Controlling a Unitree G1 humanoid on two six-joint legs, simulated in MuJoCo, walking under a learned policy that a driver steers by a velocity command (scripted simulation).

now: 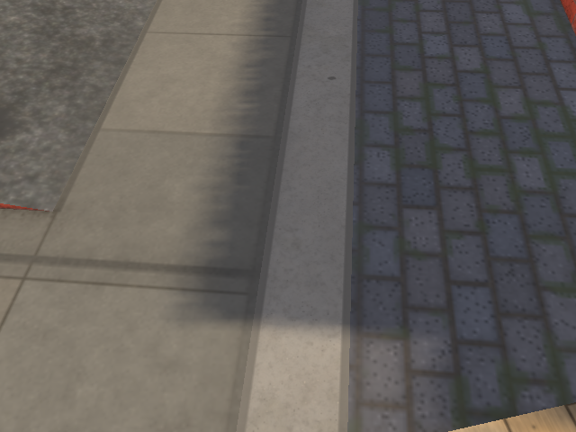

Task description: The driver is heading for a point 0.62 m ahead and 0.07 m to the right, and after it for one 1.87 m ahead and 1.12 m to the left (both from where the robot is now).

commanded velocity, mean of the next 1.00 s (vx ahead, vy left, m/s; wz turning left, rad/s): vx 0.62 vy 0.00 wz -0.11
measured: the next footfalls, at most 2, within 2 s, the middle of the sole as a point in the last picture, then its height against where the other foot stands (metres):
left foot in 0.38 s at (281, 380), level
right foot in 0.74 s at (403, 306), level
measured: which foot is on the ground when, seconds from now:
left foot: up 0.00-0.36, down 0.38-0.74, up 0.76-1.00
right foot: down 0.00-0.36, up 0.38-0.72, down 0.74-1.00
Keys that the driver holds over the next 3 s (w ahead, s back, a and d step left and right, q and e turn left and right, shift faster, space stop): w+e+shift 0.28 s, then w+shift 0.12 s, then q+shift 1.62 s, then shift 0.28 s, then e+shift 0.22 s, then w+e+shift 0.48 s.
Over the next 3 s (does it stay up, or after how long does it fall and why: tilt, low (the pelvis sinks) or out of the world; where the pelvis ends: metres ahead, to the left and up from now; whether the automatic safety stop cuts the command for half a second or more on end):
stays up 0.86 0.10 0.04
